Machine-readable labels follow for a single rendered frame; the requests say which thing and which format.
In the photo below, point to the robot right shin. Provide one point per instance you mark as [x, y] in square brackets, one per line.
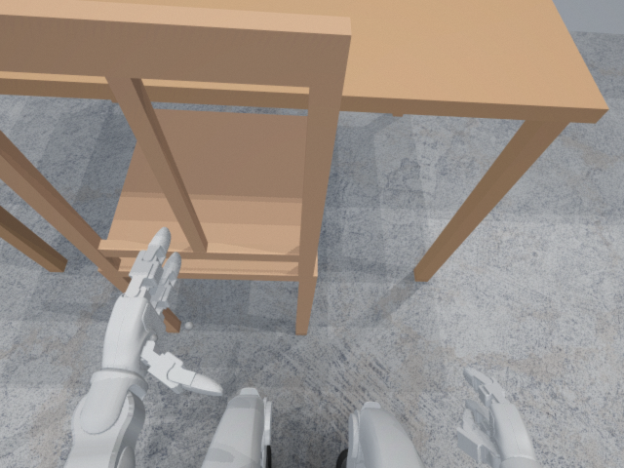
[350, 460]

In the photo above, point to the robot left hand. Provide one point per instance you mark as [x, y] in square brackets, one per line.
[137, 314]

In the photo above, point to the left robot thigh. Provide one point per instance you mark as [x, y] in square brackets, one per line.
[242, 433]

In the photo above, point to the robot right hand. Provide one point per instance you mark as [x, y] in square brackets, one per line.
[503, 431]

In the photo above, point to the table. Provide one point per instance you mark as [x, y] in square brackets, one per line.
[498, 59]

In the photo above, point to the chair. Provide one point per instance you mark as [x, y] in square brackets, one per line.
[242, 194]

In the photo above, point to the left robot forearm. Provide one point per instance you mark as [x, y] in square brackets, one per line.
[107, 421]

